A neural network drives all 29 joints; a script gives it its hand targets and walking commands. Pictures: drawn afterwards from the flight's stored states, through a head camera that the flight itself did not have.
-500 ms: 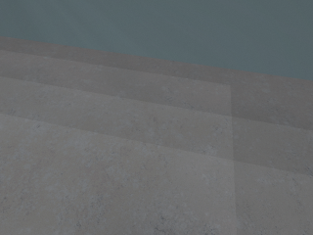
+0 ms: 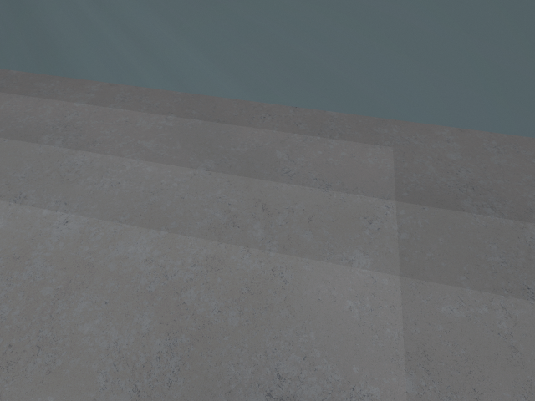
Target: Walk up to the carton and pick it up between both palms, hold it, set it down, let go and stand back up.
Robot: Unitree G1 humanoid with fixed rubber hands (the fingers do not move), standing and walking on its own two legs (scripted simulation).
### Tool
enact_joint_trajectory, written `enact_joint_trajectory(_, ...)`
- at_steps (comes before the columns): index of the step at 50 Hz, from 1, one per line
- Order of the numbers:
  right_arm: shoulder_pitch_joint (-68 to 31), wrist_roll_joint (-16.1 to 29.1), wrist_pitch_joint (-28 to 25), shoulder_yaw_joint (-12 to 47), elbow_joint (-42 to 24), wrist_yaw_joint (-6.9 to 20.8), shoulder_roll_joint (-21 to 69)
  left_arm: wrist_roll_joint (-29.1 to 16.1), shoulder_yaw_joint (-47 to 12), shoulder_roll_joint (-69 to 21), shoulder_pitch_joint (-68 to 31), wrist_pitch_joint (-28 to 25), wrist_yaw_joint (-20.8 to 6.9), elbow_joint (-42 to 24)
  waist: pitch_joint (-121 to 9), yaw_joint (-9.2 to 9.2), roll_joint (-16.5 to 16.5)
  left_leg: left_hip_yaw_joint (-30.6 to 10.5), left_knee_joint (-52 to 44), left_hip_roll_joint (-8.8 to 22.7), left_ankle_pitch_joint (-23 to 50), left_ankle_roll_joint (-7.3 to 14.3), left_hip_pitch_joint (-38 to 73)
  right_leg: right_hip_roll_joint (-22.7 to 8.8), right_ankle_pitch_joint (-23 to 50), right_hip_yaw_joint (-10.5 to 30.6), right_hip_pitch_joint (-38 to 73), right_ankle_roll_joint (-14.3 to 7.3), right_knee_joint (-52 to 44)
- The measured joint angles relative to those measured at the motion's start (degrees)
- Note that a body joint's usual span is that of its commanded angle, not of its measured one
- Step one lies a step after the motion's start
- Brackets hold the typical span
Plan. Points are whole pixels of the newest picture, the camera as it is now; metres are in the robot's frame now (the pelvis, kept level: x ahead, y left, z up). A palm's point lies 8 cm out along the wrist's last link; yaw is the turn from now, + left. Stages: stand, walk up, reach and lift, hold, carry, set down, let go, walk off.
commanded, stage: stand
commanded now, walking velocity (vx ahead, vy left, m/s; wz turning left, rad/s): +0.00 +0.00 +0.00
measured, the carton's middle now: out of the picture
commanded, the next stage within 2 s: walk up in 1.64 s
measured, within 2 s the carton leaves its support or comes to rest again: neither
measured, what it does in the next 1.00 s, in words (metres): stands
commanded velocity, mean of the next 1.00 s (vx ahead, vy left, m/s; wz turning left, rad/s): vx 0.00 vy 0.00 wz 0.00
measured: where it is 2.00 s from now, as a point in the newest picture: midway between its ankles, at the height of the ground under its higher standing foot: outside the picture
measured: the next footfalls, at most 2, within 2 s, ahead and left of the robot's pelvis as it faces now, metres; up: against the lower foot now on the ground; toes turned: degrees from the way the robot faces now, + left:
none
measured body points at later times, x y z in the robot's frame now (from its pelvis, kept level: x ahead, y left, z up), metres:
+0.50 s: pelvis +0.00 +0.01 +0.00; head +0.01 +0.01 +0.45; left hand -0.02 +0.21 -0.17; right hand -0.02 -0.20 -0.16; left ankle -0.02 +0.11 -0.74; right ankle -0.02 -0.14 -0.74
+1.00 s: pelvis +0.00 +0.02 +0.00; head +0.01 +0.02 +0.45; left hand -0.03 +0.21 -0.17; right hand -0.02 -0.18 -0.16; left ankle -0.02 +0.11 -0.74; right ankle -0.02 -0.14 -0.74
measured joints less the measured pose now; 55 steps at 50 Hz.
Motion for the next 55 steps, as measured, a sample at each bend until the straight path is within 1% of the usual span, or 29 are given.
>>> enact_joint_trajectory(9, 0.7, -0.1, -0.3, 0.1, 2.0, -0.3, 0.6, -0.1, 0.3, -0.8, 0.0, -0.2, 0.2, 2.2, 0.1, -0.20, -0.2, 0.1, -0.7, 0.1, 0.1, 0.1, 0.7, 0.0, 0.4, 0.0, 0.8, 0.1, -1.0)
enact_joint_trajectory(22, 1.1, 0.0, -0.6, 0.3, 3.0, -0.6, 1.4, -0.1, 0.7, -0.9, 0.1, -0.1, 0.4, 3.9, -0.1, -0.21, -0.4, 0.1, -1.4, -0.3, 0.4, 0.4, 1.3, -0.3, 0.6, 0.0, 1.5, 0.4, -1.9)
enact_joint_trajectory(33, 1.4, 0.0, -0.8, 0.4, 3.1, -0.5, 1.8, -0.2, 0.8, -1.5, 0.3, 0.0, 0.3, 4.1, 0.1, 0.14, -0.5, 0.3, -1.8, -0.7, 0.7, 0.8, 1.3, -0.8, 1.0, 0.1, 1.6, 0.9, -2.3)
enact_joint_trajectory(55, 2.3, 0.0, -1.0, 0.3, 2.7, -0.5, 2.1, -0.1, 0.8, -1.7, 1.2, 0.1, 0.4, 4.6, -0.3, -0.10, -0.7, 0.8, -2.6, -1.6, 1.1, 1.7, 1.5, -1.8, 1.2, 0.5, 1.5, 1.8, -2.8)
